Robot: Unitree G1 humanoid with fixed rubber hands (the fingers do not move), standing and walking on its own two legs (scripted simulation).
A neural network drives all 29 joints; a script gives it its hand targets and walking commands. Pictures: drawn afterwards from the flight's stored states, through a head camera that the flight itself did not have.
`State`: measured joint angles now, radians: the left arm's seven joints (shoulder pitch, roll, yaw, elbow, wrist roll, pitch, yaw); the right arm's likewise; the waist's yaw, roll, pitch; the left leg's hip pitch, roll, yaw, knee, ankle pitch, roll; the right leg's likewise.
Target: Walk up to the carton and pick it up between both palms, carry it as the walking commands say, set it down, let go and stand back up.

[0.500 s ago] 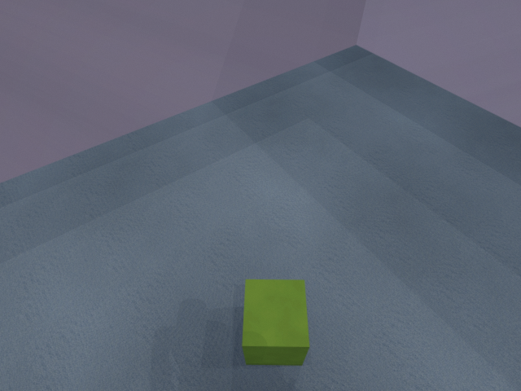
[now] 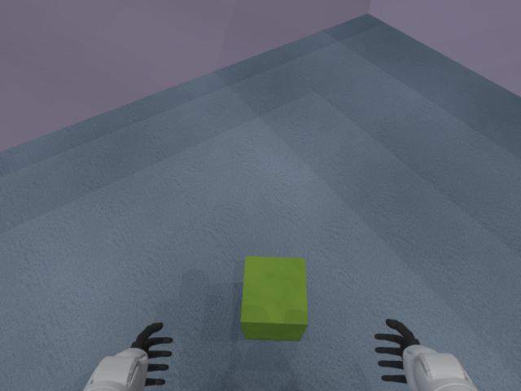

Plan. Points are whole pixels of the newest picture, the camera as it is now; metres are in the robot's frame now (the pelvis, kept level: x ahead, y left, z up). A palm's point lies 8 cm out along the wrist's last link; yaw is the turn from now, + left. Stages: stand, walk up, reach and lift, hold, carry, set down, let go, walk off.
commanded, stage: reach and lift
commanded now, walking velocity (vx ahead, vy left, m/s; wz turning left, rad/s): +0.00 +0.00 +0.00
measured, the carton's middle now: (273, 300) +0.43 -0.02 -0.63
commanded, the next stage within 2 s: none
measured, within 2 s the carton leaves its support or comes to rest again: neither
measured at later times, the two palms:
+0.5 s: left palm (164, 357) +0.19 +0.19 -0.16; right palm (395, 367) +0.17 -0.21 -0.15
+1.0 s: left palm (192, 275) +0.35 +0.17 -0.18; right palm (367, 284) +0.33 -0.20 -0.18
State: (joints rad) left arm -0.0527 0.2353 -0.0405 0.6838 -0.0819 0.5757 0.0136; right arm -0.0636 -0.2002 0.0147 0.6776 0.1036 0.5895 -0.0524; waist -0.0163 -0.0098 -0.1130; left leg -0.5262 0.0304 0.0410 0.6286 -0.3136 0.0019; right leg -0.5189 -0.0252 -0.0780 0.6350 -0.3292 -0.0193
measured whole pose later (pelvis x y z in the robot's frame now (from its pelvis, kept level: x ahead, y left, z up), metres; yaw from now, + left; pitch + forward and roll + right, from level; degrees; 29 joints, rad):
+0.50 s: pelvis -0.09 +0.02 -0.06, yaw -1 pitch +14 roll +0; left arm -0.31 0.13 0.06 0.53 -0.01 0.58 0.03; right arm -0.28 -0.17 -0.13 0.52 -0.01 0.56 0.02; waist -0.02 0.00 0.07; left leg -0.89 0.03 0.05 1.01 -0.36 0.02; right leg -0.89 -0.04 -0.05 1.01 -0.36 -0.01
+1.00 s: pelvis -0.10 +0.02 -0.08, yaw -2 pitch +30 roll +0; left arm -0.91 0.18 0.17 0.89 -0.04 0.32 0.11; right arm -0.88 -0.20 -0.23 0.86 0.02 0.30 -0.08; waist -0.02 0.01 0.04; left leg -1.26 0.04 0.05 1.07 -0.33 0.02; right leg -1.26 -0.03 -0.03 1.06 -0.32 -0.01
